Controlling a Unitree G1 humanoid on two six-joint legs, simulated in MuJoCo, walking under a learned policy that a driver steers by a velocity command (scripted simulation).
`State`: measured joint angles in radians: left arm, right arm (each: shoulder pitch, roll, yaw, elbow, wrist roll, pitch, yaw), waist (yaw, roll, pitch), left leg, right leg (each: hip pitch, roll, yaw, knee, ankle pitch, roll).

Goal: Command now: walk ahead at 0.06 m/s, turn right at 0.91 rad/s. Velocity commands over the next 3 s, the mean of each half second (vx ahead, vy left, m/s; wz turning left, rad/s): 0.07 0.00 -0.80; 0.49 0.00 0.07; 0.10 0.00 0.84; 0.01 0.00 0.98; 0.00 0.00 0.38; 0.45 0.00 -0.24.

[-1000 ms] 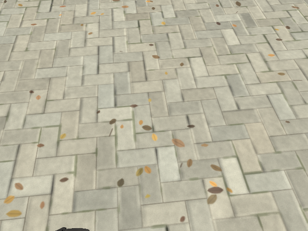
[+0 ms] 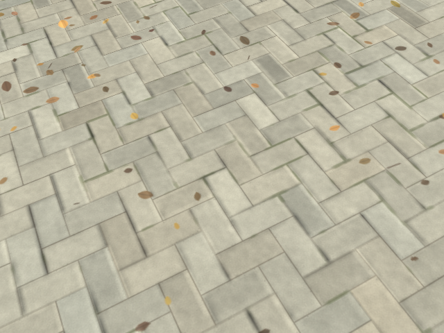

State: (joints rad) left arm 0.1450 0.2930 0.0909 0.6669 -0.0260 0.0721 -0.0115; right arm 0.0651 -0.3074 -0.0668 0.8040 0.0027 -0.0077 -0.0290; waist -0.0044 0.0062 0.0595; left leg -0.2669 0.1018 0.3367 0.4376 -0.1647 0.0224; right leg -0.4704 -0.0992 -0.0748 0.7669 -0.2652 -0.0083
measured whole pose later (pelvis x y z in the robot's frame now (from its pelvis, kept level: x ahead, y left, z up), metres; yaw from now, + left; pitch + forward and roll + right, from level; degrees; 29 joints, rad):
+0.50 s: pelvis +0.05 +0.00 -0.01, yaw -23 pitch +3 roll +1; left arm 0.16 0.30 0.07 0.54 0.00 0.03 0.02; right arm 0.14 -0.29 -0.08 0.79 0.01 -0.03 0.02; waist -0.02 -0.01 -0.04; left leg -0.33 -0.04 -0.03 0.58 -0.34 0.01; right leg -0.39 0.12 0.20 0.65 -0.33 -0.05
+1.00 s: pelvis +0.20 -0.12 -0.01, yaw -17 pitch +5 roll +0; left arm 0.04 0.25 0.03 0.56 0.01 -0.08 0.00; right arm 0.45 -0.27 -0.05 0.81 0.03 -0.03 -0.02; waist -0.10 0.01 0.03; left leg -0.35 0.00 -0.11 1.07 -0.55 -0.04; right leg -0.44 -0.02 -0.02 0.54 -0.18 0.00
